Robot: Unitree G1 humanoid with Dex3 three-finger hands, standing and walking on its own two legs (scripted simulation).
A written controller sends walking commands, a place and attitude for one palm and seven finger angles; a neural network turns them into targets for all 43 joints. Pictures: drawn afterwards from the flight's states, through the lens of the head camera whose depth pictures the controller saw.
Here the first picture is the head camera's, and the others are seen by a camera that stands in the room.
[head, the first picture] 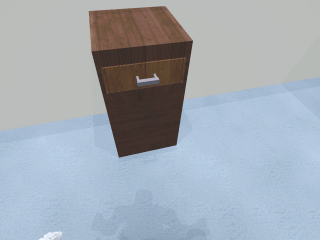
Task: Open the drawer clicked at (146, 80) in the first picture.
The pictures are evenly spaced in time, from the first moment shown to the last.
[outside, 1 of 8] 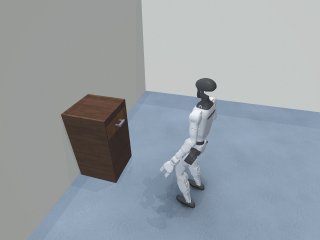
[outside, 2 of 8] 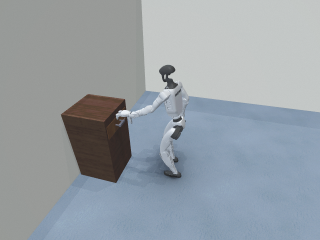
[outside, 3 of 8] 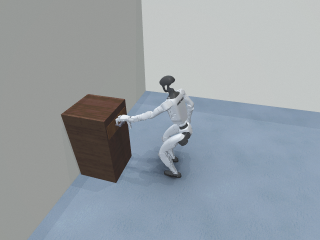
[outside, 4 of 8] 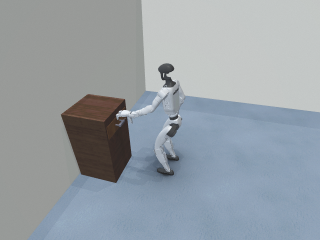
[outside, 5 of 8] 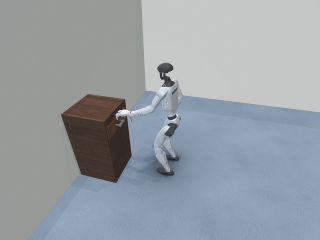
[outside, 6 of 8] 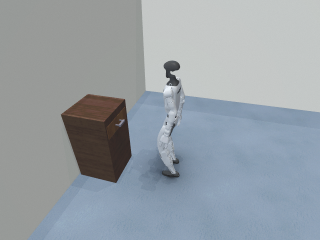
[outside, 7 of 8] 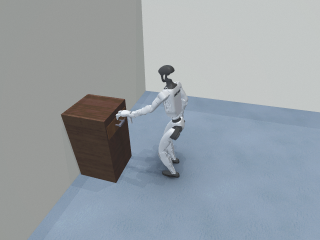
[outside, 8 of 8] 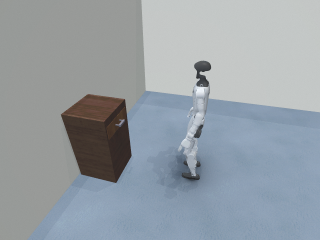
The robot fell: no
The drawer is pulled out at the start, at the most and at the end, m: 0.00 0.00 0.00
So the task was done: no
